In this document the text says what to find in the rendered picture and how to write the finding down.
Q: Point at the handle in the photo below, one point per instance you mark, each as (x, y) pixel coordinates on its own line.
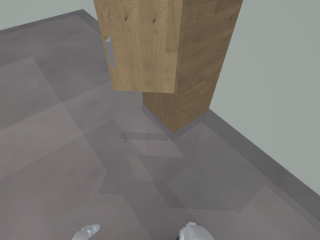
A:
(110, 53)

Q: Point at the cupboard door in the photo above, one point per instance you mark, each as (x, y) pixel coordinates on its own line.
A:
(145, 41)

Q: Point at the robot left hand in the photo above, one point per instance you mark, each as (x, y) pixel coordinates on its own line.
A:
(86, 232)

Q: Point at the robot right thigh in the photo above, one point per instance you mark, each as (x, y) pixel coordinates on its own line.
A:
(194, 232)

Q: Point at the robot right shin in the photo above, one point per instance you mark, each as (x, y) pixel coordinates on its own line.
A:
(191, 223)

